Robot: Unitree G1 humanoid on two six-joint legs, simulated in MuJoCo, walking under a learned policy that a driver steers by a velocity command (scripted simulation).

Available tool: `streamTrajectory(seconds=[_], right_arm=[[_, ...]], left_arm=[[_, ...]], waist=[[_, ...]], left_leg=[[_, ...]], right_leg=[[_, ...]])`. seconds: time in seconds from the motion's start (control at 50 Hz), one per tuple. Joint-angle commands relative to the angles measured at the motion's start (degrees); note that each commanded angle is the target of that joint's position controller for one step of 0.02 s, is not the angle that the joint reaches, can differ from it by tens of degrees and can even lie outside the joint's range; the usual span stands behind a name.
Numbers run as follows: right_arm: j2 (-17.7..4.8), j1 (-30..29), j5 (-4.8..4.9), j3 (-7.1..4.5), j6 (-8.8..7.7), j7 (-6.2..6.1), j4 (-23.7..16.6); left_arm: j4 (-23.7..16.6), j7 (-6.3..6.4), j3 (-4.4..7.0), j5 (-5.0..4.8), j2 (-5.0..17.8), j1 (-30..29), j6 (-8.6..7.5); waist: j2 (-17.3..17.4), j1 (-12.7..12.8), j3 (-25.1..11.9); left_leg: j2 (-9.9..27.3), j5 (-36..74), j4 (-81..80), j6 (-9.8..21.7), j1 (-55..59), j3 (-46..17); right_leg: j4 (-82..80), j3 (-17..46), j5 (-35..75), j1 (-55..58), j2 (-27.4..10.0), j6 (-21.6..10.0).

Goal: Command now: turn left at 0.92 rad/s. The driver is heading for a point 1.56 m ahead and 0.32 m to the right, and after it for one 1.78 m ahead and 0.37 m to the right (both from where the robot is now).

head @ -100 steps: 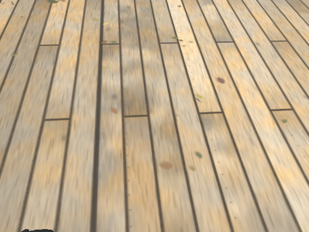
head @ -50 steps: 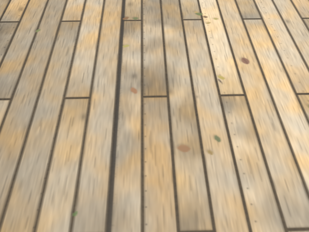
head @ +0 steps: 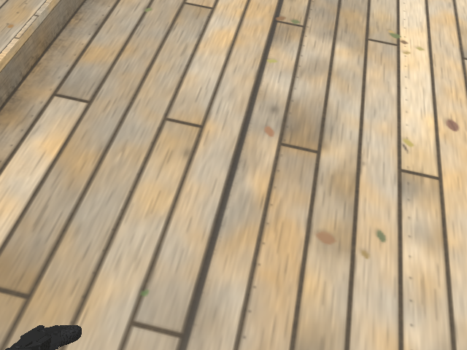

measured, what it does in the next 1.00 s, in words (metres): walks ahead, turning right: right foot, then left foot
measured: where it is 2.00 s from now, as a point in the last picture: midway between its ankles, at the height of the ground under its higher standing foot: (351, 245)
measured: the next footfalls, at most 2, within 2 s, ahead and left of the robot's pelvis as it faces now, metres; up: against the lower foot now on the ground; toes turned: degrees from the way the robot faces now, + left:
right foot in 0.26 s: +0.10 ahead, -0.15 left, +0.00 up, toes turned +8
left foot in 0.52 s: +0.02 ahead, +0.09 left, +0.00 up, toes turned -6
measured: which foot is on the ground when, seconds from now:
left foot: down 0.00-0.28, up 0.30-0.50, down 0.52-0.88, up 0.90-1.00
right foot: up 0.00-0.24, down 0.26-0.52, up 0.54-0.90, down 0.92-1.00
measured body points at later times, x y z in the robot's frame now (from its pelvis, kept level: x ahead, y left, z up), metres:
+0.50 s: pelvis +0.06 -0.02 +0.00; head +0.07 -0.03 +0.45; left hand +0.20 +0.22 -0.10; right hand +0.19 -0.29 -0.10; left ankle -0.02 +0.09 -0.73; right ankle +0.06 -0.16 -0.74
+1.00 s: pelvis +0.32 -0.15 -0.04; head +0.36 -0.14 +0.41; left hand +0.58 +0.01 -0.16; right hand +0.21 -0.38 -0.16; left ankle +0.19 +0.07 -0.59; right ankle +0.35 -0.18 -0.74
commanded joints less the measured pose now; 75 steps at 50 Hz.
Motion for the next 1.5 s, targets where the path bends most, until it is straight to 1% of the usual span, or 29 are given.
streamTrajectory(seconds=[0.02,0.24,0.3,0.34,0.4,0.48,0.52,0.54,0.56,0.6,0.7,0.82,0.88,0.9,0.92,0.94,1.0,1.04,1.12,1.16,1.18,1.28,1.3,1.32,1.34,1.36,1.4,1.46,1.5], right_arm=[[-9.75,-1.86,0.13,-3.16,-0.48,-1.04,-5.26],[-2.68,-6.5,-2.08,1.34,-0.67,1.14,-3.93],[-5.46,-2.28,-3.88,-0.1,-2.03,0.34,-4.3],[-11.05,-2.31,-3.33,-2.13,-2.25,1.38,-4.55],[-1.65,0.33,-7.98,0.62,-4.89,1.4,-1.9],[5.55,5.95,-5.29,3.23,-6.02,2.62,3.12],[2.68,10.82,-5.92,2.18,-6.8,6.05,8.22],[-2.43,14.76,-4.97,1.17,-8.59,6.3,8.97],[-17.15,12.4,-3.66,-4.22,-6.49,2.89,6.37],[-8.65,10.65,-4.13,-1.63,-6.97,1.69,6.79],[-1.39,13.78,-3.8,0.82,-8.31,1.46,12.22],[-5.99,17.05,-3.17,0.48,-8.29,-0.03,16.53],[-11.47,14.7,-2.88,-0.76,-6.58,-1.36,15.96],[-12.8,11.18,-2.82,-1.25,-6.29,-0.8,14.09],[-5.03,11.27,-3.88,0.11,-6.8,0.67,12.68],[-2.65,11.5,-1.91,1.05,-7.7,0.87,5.94],[-4.84,7.07,-1.63,1.51,-8.21,0.99,6.82],[-2.67,9.66,-3.46,2.19,-5.38,2.72,8.97],[-0.26,2.11,-1.63,2.65,-3.26,3.71,7.52],[1.45,-0.08,-1.68,3.22,-4.36,4.19,7.81],[0.56,-3.14,1.76,2.49,-7.12,3.58,6.83],[-7.22,11.38,-0.05,-1.81,-6.69,5.72,9.38],[-9.93,25.89,0.06,-3.26,-5.21,4.99,12.65],[-6.4,32.59,-1.19,-1.63,-4.52,3.41,16.07],[-8.54,19.31,-6.15,-0.11,-6.78,3.26,11.29],[-9.82,11.74,-5.52,-1.24,-6.48,3.06,5.07],[-9.16,-1.17,-0.9,-1.49,-5.33,2.62,0.07],[-8.12,-3.76,-0.48,-1.29,-4.55,2.32,-0.71],[-8.74,-0.4,-0.51,-1.87,-3.71,1.08,1.03]], left_arm=[[-3.8,0.8,0.49,-0.53,3.04,-1.58,-1.03],[-0.88,-1.77,-0.96,-1.08,1.91,3.26,-1.87],[-3.3,-1.77,0.86,-1.14,10.15,0.99,-2.12],[-1.73,-3.01,1.19,1.36,6.49,11.45,-3.87],[-2.49,-2.69,-1.37,0.89,1.69,7.06,-6.88],[-8.27,-1.88,1.84,-1.49,8.19,-2.17,-4.19],[-8.92,-2.97,0.9,1.26,3.32,5.58,-2.37],[-9.51,-4.08,-2.07,1.1,-6.21,9.05,-2.46],[-12.19,-4.27,0.11,-1.53,2.17,0.72,-1.78],[-12.66,-4.58,-0.49,-0.32,0.89,-6.74,-1.34],[-10.62,-7.85,-0.71,0.91,2.55,-6.71,0.84],[-11.54,-9.09,-2.88,1.05,0.79,-10.81,1.67],[-5.34,-6.95,0.01,0.85,7.13,12.07,1.39],[-0.78,-5.79,1.97,0.86,10.37,24.84,0.76],[0.82,-4.05,2.94,-0.02,12.37,20.95,0.31],[-1.06,-3.96,3.4,1.42,17.21,17.04,0.82],[1.67,-2.22,1.47,1.64,8.2,16.89,-0.94],[3.28,-2.16,-0.11,1.05,5.43,14.64,-3.11],[6.71,-3.81,-1.37,0.19,4.06,17.38,-6.65],[7.14,-3.97,-2.21,-0.24,2.29,15.32,-7.22],[5.56,-1.87,-2.32,-1.21,1.25,13.35,-7.37],[3.42,3.08,-0.67,-0.8,9.4,12.21,-5.56],[1.01,2.75,-0.21,-1.47,10.0,3.96,-5.28],[-1.19,0.47,-1.98,-0.79,2.55,-3.06,-5.33],[-3.9,-0.94,-3.86,-1.05,-4.67,16.01,-5.71],[-4.05,-2.17,-3.93,-0.83,1.03,19.3,-5.82],[-5.29,-2.46,-2.22,-0.36,6.62,13.99,-4.76],[-5.89,-1.31,-1.93,0.48,6.16,11.04,-2.54],[-6.68,-0.26,-2.84,1.08,2.96,7.12,-2.69]], waist=[[8.51,0.63,-9.26],[10.44,0.12,-6.54],[-10.12,-4.54,-3.89],[-20.29,0.68,-9.37],[-6.46,-2.68,-4.79],[-0.21,-4.5,-3.8],[4.28,-2.29,-8.66],[7.96,-0.96,-9.42],[11.11,-4.78,-4.78],[-0.43,-5.75,9.51],[4.92,-4.24,7.48],[6.6,-2.68,7.15],[12.59,10.58,-7.23],[10.55,16.69,-12.81],[0.7,9.95,-10.87],[-8.05,4.9,-17.09],[9.79,2.05,-2.76],[8.76,-2.69,2.03],[2.43,-2.54,8.95],[0.35,-2.11,7.95],[-0.27,0.04,3.81],[-7.19,-7.75,-8.87],[-0.33,-17.42,-9.67],[15.75,-19.59,-6.24],[18.0,-1.73,-14.77],[7.91,-2.21,-24.75],[-9.63,3.98,-10.63],[-5.26,4.89,-1.33],[-2.48,2.58,-5.56]], left_leg=[[11.96,20.65,-5.94,8.44,12.53,-17.63],[11.57,23.4,-1.7,5.61,4.71,-11.88],[-1.25,-7.74,10.42,-3.65,0.11,0.56],[-2.73,-28.4,22.23,-5.27,-2.67,2.13],[1.69,-22.37,35.74,-4.62,-4.03,1.33],[-2.41,-7.3,-12.31,-5.98,9.42,11.62],[4.68,1.06,-8.12,-0.65,21.91,6.07],[19.3,12.27,-2.75,12.73,27.21,-8.9],[31.25,-16.39,-16.76,9.7,33.55,-27.61],[28.21,-26.24,-21.31,7.27,26.15,-24.11],[16.86,-0.45,-23.9,1.23,21.94,5.08],[15.31,59.65,-18.65,-3.24,20.95,22.07],[20.2,89.3,12.5,-2.4,18.66,20.63],[18.37,75.23,31.82,-1.7,7.54,19.76],[8.59,2.32,50.92,-1.74,-10.57,17.37],[2.64,-11.43,67.22,-3.33,-26.88,9.73],[10.24,-1.15,59.91,-2.13,-25.74,5.09],[12.93,-2.81,53.2,-2.24,-19.6,3.72],[10.06,3.49,35.95,-1.75,-17.74,6.67],[6.66,15.09,21.96,-0.99,-11.84,12.41],[5.19,23.78,17.82,-1.16,-8.29,12.19],[-5.71,32.31,5.38,-1.21,17.09,16.83],[0.16,39.37,0.44,3.87,29.05,9.45],[6.28,52.13,-6.21,6.46,32.77,1.75],[16.95,68.87,3.93,16.28,36.24,-20.93],[21.69,52.89,-2.5,21.77,36.62,-30.6],[16.14,7.08,-14.34,19.43,14.5,-30.46],[8.43,12.53,-15.91,16.03,-4.29,-23.91],[4.49,32.22,-10.91,14.05,-4.0,-16.74]], right_leg=[[-4.81,1.99,1.77,-4.52,1.65,0.53],[-36.01,-3.63,14.46,23.72,-2.48,-3.37],[-40.15,16.27,40.24,24.06,-14.02,-15.52],[-48.79,28.3,1.64,23.88,-18.48,-25.42],[-54.06,28.24,-15.33,15.17,-15.08,-18.62],[-41.81,12.47,-5.43,16.99,0.03,-14.45],[-27.32,17.63,-10.99,9.77,1.76,-12.65],[-10.49,11.49,-11.08,-4.5,7.06,-8.27],[-5.41,-3.06,-13.09,-23.45,1.25,-9.44],[4.31,0.88,-0.91,-31.44,-2.89,-9.61],[9.68,-4.0,8.29,-22.53,-4.18,-8.96],[-14.41,-19.54,9.03,0.28,1.54,-14.46],[-15.24,-17.91,1.28,26.78,7.15,-18.94],[-22.82,-11.64,1.34,44.88,6.95,-21.09],[-25.46,1.22,0.61,54.1,-2.06,-22.86],[-38.05,35.11,-3.83,62.5,-16.25,-30.85],[-49.24,25.67,0.47,38.0,-16.36,-25.13],[-53.12,16.16,2.61,25.21,-12.74,-22.59],[-54.69,-4.63,49.58,17.86,-6.81,-13.55],[-52.86,-13.11,59.7,17.79,-2.07,-9.25],[-50.0,-12.45,54.2,18.45,-1.85,-6.42],[-22.29,-14.41,71.13,25.7,-4.04,1.37],[4.8,-15.25,50.64,15.57,-0.8,2.94],[32.52,-14.49,-14.78,4.23,9.45,3.24],[44.52,2.43,-20.95,-5.36,7.67,2.37],[41.99,8.47,-15.48,-4.02,5.56,0.3],[27.63,5.37,-6.86,-4.61,1.13,-4.06],[8.62,4.37,-4.3,2.03,-0.55,-1.42],[-4.05,2.03,-0.79,5.92,1.24,0.56]])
